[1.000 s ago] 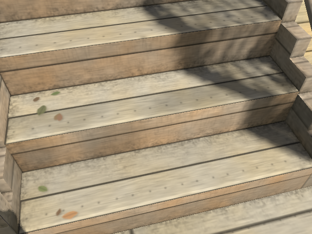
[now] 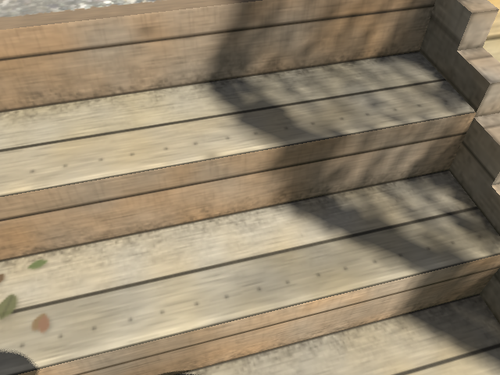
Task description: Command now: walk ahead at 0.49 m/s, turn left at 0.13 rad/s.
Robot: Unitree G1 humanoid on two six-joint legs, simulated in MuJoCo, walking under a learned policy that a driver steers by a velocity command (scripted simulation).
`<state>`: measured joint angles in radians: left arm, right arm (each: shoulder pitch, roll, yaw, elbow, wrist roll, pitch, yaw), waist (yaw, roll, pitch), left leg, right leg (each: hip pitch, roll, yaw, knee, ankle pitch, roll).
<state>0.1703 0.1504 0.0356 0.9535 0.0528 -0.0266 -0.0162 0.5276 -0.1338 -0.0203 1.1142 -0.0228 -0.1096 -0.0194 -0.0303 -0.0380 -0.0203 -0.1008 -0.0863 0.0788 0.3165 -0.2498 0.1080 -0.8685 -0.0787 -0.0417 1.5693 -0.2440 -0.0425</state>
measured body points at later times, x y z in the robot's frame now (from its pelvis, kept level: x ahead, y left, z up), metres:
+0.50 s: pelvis +0.28 -0.08 +0.13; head +0.30 -0.08 +0.58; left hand +0.26 +0.17 -0.01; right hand +0.53 -0.27 +0.04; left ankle +0.23 +0.03 -0.31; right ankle +0.35 -0.15 -0.55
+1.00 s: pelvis +0.50 +0.04 +0.28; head +0.54 +0.03 +0.73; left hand +0.47 +0.30 +0.18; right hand +0.76 -0.09 +0.16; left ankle +0.56 +0.11 -0.36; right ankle +0.45 -0.14 -0.21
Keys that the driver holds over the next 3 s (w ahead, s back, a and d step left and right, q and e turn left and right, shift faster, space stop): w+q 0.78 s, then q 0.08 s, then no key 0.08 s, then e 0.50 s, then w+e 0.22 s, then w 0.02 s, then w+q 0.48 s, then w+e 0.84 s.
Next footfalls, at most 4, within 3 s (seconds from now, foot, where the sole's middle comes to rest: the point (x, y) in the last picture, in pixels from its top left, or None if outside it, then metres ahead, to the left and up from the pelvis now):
0.26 right None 0.40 -0.15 -0.59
0.86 left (192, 273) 0.60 0.13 -0.40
1.50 right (248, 131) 0.84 0.00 -0.21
2.20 left None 1.11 0.32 -0.02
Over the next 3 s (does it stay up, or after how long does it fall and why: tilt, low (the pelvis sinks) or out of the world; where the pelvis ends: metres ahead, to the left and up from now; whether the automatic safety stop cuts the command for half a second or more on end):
stays up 1.43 0.32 0.76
